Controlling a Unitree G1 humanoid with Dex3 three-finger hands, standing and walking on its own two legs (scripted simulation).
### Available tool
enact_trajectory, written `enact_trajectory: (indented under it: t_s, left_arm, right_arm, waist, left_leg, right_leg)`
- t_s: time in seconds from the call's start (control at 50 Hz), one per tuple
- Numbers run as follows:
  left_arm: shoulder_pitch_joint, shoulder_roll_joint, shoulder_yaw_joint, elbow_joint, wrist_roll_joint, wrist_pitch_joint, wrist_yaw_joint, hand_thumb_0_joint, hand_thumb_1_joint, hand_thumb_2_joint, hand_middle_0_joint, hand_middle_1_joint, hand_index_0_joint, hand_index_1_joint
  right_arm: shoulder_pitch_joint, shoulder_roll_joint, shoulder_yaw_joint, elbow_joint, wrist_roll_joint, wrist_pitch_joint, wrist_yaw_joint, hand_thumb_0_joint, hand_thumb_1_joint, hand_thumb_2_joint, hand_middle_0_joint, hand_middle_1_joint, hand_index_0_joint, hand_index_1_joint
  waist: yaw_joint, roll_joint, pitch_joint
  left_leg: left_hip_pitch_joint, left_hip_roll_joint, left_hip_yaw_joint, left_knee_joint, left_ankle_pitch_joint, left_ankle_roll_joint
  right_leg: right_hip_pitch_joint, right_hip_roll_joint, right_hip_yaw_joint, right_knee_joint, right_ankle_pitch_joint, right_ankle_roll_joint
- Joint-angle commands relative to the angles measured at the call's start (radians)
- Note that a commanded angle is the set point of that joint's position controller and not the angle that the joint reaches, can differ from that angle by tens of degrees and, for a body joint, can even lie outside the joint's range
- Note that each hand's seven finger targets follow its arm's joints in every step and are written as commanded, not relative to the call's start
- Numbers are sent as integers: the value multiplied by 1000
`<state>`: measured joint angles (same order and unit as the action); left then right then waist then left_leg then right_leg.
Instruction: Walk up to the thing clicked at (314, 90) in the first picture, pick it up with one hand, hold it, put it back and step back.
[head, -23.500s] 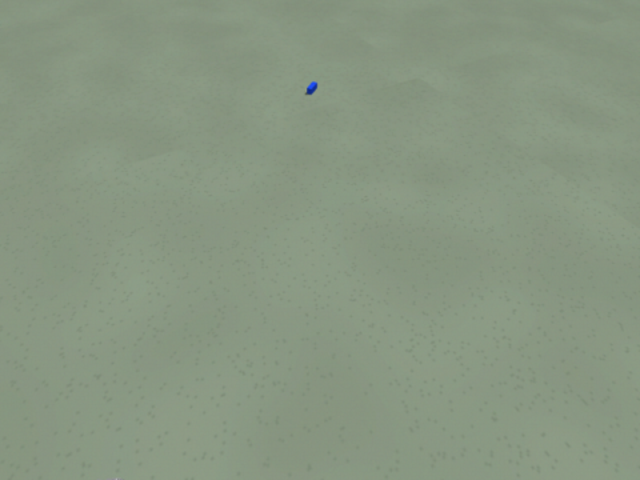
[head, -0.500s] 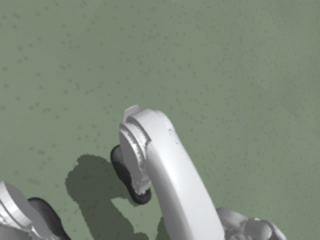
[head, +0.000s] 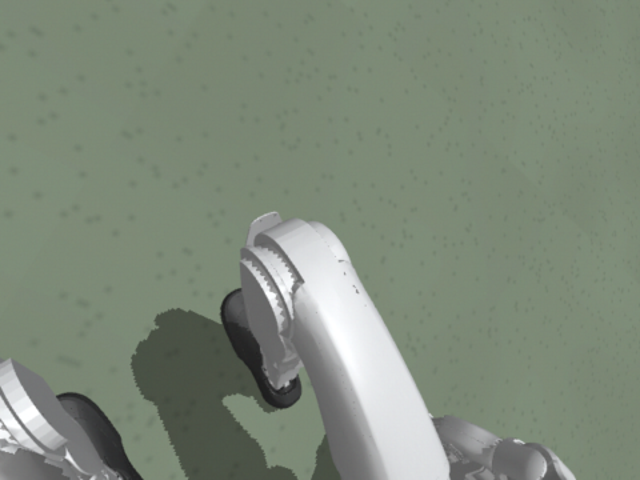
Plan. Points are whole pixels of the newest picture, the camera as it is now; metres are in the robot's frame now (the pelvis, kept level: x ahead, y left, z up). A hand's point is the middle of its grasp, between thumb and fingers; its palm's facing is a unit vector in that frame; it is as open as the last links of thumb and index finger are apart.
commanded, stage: close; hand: left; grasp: from above
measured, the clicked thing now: out of the picture +0.46 +0.30 -0.29
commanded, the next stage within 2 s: settle in 0.58 s
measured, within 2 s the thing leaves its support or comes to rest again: leaves its support in 1.06 s
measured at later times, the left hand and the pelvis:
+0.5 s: hand out of the picture +0.46 +0.27 -0.24, palm faces +0.06 -0.50 -0.87, open 6.5 cm; pelvis +0.00 +0.00 +0.00, yaw +0 degrees
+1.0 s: hand out of the picture +0.46 +0.27 -0.24, palm faces +0.10 -0.52 -0.85, open 6.4 cm; pelvis +0.00 +0.00 +0.00, yaw +1 degrees
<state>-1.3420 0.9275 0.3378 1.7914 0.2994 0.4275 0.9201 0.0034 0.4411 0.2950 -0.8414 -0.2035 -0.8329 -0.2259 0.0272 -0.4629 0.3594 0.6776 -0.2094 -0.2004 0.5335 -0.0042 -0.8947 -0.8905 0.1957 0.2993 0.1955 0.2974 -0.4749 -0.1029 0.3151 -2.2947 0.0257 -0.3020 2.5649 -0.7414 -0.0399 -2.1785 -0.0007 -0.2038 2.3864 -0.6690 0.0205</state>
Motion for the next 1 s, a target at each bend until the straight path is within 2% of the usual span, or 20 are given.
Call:
enact_trajectory:
  t_s: [0.0, 0.06, 0.08, 0.14, 0.16, 0.18, 0.26, 0.28, 0.3, 0.44, 0.46, 0.48, 0.5, 0.58, 0.64, 0.66, 0.7, 0.84, 0.9, 0.98]
  left_arm:
    - [-250, 133, -32, -73, 17, 0, 36, 0, 482, 271, -882, -161, -861, -187]
    - [-265, 146, -33, -89, 26, -7, 31, 0, 502, 267, -895, -163, -875, -187]
    - [-262, 126, -39, -87, 13, -4, 30, 0, 501, 305, -901, -173, -876, -202]
    - [-264, 130, -36, -95, 16, -9, 28, 0, 505, 295, -907, -162, -882, -192]
    - [-255, 112, -39, -88, 4, -9, 27, 0, 516, 311, -918, -171, -891, -202]
    - [-265, 135, -33, -98, 18, -12, 32, 0, 515, 309, -924, -153, -894, -188]
    - [-253, 112, -49, -85, 26, -13, 23, 0, 578, 318, -957, -171, -932, -201]
    - [-263, 124, -35, -86, 19, -15, 29, 0, 557, 286, -949, -136, -922, -168]
    - [-257, 128, -40, -84, 29, -16, 33, 0, 567, 300, -954, -152, -928, -182]
    - [-264, 123, -32, -67, 5, -20, 37, 0, 584, 307, -977, -149, -949, -182]
    - [-246, 121, -29, -57, 9, -22, 38, 0, 567, 329, -975, -140, -939, -181]
    - [-252, 130, -31, -60, 20, -23, 40, 0, 572, 285, -967, -129, -939, -162]
    - [-244, 124, -33, -60, 16, -23, 34, 0, 626, 284, -1000, -137, -976, -166]
    - [-237, 103, -42, -56, 9, -26, 25, 0, 620, 337, -993, -173, -966, -205]
    - [-247, 121, -32, -57, 10, -29, 28, 0, 634, 319, -1005, -153, -977, -186]
    - [-232, 104, -38, -54, 9, -28, 28, 0, 639, 366, -1009, -179, -978, -214]
    - [-239, 108, -39, -59, 0, -29, 25, 0, 677, 256, -1051, -198, -1044, -211]
    - [-270, 122, -17, -86, -10, -15, 39, 0, 729, 217, -1094, -148, -1087, -161]
    - [-282, 135, -9, -106, -2, 0, 39, 0, 695, 186, -1062, -131, -1057, -141]
    - [-303, 170, 7, -164, 29, 17, 38, 0, 701, 178, -1066, -131, -1062, -140]
  right_arm:
    - [206, -332, -71, 36, -8, 1, 10, 0, -876, -893, 200, 299, 200, 299]
    - [205, -334, -76, 47, -10, 0, 6, 0, -878, -893, 200, 300, 200, 300]
    - [191, -335, -77, 48, -13, -1, 7, 0, -877, -894, 200, 299, 200, 299]
    - [201, -334, -78, 49, -9, -2, 8, 0, -877, -894, 200, 299, 200, 299]
    - [193, -338, -80, 46, -9, -5, 8, 0, -876, -893, 200, 299, 200, 299]
    - [205, -336, -79, 46, -6, -3, 7, 0, -877, -894, 200, 299, 200, 299]
    - [196, -325, -76, 56, -13, -6, 8, 0, -875, -892, 200, 299, 200, 299]
    - [203, -339, -81, 55, -7, -8, 7, 0, -875, -893, 200, 299, 200, 299]
    - [214, -336, -80, 56, -10, -7, 9, 0, -876, -893, 200, 299, 200, 299]
    - [194, -340, -75, 49, -11, -8, 8, 0, -879, -894, 200, 299, 200, 299]
    - [213, -333, -71, 37, -9, -8, 9, 0, -877, -894, 200, 299, 200, 299]
    - [209, -329, -72, 42, -9, -8, 9, 0, -876, -894, 200, 299, 200, 299]
    - [185, -331, -72, 48, -8, -8, 7, 0, -877, -894, 200, 299, 200, 299]
    - [197, -338, -80, 46, -13, -13, 11, 0, -875, -893, 200, 299, 200, 299]
    - [198, -339, -80, 55, -8, -14, 9, 0, -875, -893, 200, 299, 200, 299]
    - [206, -337, -81, 44, -10, -15, 10, 0, -874, -892, 200, 299, 200, 299]
    - [201, -338, -78, 43, -12, -12, 12, 0, -901, -898, 200, 300, 200, 300]
    - [196, -336, -82, 46, -8, -8, 17, 0, -897, -897, 200, 300, 200, 300]
    - [194, -334, -83, 52, -9, -4, 17, 0, -896, -897, 200, 300, 200, 300]
    - [195, -322, -94, 65, -6, 5, 18, 0, -899, -897, 200, 300, 200, 300]
  waist:
    - [-111, 461, -697]
    - [-108, 475, -701]
    - [-111, 463, -692]
    - [-109, 480, -702]
    - [-111, 481, -696]
    - [-107, 483, -706]
    - [-111, 459, -700]
    - [-110, 462, -716]
    - [-112, 466, -720]
    - [-112, 465, -706]
    - [-113, 468, -709]
    - [-109, 468, -701]
    - [-107, 458, -692]
    - [-113, 451, -692]
    - [-114, 455, -690]
    - [-114, 453, -691]
    - [-109, 431, -713]
    - [-100, 465, -703]
    - [-95, 482, -714]
    - [-77, 522, -746]
  left_leg:
    - [442, 3, 107, -226, 214, 63]
    - [450, 3, 106, -238, 194, 62]
    - [462, 2, 102, -231, 193, 60]
    - [470, 3, 99, -241, 195, 59]
    - [494, 2, 97, -235, 203, 55]
    - [475, 8, 93, -238, 199, 60]
    - [440, -2, 118, -224, 206, 63]
    - [460, 4, 109, -224, 212, 61]
    - [457, 0, 110, -227, 216, 63]
    - [459, -1, 106, -229, 200, 60]
    - [468, 1, 99, -227, 210, 60]
    - [444, 1, 103, -222, 198, 66]
    - [439, -2, 110, -228, 186, 62]
    - [450, -8, 111, -221, 191, 62]
    - [440, -4, 104, -226, 186, 63]
    - [457, -7, 101, -224, 193, 62]
    - [439, -7, 112, -217, 198, 66]
    - [452, -9, 109, -224, 189, 66]
    - [466, -10, 119, -227, 192, 63]
    - [482, -3, 127, -242, 218, 61]
  right_leg:
    - [411, 41, -100, -230, 334, 6]
    - [406, 42, -105, -228, 313, 1]
    - [397, 37, -111, -220, 314, 4]
    - [388, 37, -109, -220, 311, -1]
    - [379, 36, -113, -213, 311, 0]
    - [378, 38, -109, -220, 310, -4]
    - [411, 41, -102, -230, 328, 6]
    - [397, 40, -105, -230, 331, 4]
    - [413, 41, -101, -228, 334, 4]
    - [403, 39, -111, -217, 318, 2]
    - [396, 38, -107, -216, 320, 0]
    - [386, 38, -102, -220, 313, -3]
    - [390, 38, -108, -221, 307, -1]
    - [386, 36, -110, -218, 298, 2]
    - [379, 35, -107, -222, 304, 2]
    - [381, 33, -110, -213, 300, 1]
    - [409, 42, -107, -221, 310, 6]
    - [394, 26, -106, -209, 307, 1]
    - [400, 23, -101, -213, 315, 4]
    - [424, 20, -90, -218, 352, 5]
